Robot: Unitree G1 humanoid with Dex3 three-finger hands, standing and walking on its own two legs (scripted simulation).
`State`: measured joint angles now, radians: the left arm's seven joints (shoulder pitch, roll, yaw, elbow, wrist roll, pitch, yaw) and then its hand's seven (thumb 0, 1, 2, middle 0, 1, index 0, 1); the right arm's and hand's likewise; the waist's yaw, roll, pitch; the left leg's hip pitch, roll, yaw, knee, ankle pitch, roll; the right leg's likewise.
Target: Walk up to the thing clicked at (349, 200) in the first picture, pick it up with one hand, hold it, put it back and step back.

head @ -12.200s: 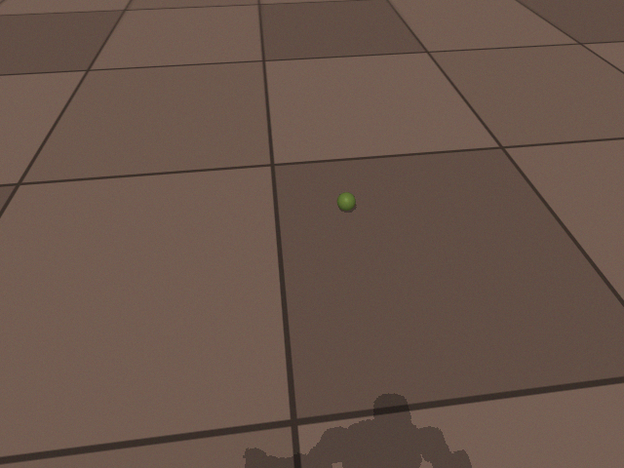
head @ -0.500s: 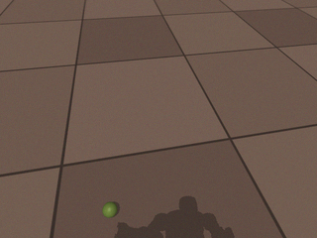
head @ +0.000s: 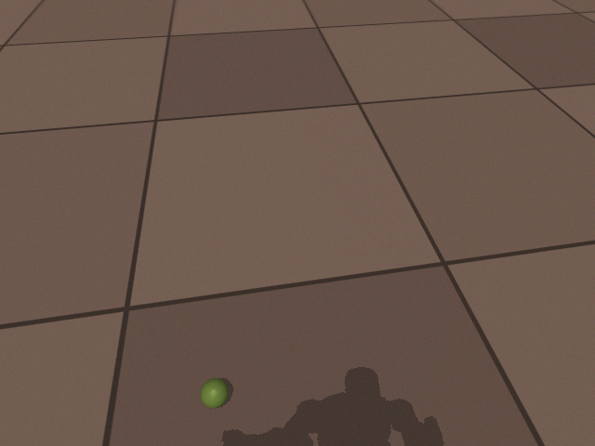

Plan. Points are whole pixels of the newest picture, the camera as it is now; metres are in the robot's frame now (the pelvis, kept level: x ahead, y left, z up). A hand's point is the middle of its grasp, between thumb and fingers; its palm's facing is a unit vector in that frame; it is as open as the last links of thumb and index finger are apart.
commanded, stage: stand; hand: left
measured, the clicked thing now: (214, 393) +0.42 +0.27 -0.74
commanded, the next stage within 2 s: walk up in 1.36 s
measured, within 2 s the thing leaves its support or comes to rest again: neither
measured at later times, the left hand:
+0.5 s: hand out of the picture +0.08 +0.26 -0.16, palm faces -0.04 -0.94 -0.33, open 7.4 cm
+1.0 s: hand out of the picture +0.08 +0.26 -0.16, palm faces -0.03 -0.94 -0.34, open 7.4 cm
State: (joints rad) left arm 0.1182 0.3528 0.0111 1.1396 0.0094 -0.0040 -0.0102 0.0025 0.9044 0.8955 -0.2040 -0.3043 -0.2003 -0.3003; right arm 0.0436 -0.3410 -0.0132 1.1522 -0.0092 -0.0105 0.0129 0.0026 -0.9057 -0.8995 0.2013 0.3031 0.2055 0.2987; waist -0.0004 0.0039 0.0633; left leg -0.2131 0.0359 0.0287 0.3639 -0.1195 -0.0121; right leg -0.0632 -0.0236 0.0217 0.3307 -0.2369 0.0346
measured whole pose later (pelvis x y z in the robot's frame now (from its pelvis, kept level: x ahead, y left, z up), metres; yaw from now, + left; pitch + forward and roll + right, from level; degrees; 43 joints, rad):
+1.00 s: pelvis +0.01 +0.00 +0.00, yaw +0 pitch -2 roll +0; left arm 0.13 0.35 0.00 1.12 0.01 0.00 -0.01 0.00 0.90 0.90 -0.20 -0.30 -0.20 -0.30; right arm 0.07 -0.34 -0.01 1.15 -0.01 -0.01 0.01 0.00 -0.91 -0.90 0.20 0.30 0.21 0.30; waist 0.00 0.00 0.05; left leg -0.19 0.02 0.03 0.36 -0.13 -0.01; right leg -0.03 -0.04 0.02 0.30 -0.24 0.04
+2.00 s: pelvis -0.14 -0.05 -0.02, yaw +5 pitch -1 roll +1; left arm 0.10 0.33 0.06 0.79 0.02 0.03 0.04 0.00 0.90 0.90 -0.21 -0.30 -0.20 -0.30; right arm 0.12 -0.41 -0.04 0.93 -0.02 0.08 -0.03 0.00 -0.91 -0.90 0.20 0.30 0.20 0.30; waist 0.02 0.05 0.23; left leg -0.34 -0.05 -0.10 0.92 -0.52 -0.02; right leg -0.38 -0.03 -0.10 0.66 -0.27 -0.06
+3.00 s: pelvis -0.31 +0.00 -0.01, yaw +1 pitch -2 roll +0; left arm 0.15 0.40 0.06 0.91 0.01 0.02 -0.01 0.00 0.90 0.90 -0.20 -0.30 -0.20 -0.30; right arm 0.26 -0.34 -0.04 0.96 -0.04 -0.04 0.00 0.00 -0.90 -0.90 0.20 0.30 0.21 0.30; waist -0.02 -0.05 0.08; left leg -0.19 0.01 -0.03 0.52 -0.30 0.00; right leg -0.34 -0.01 0.06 0.85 -0.48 -0.03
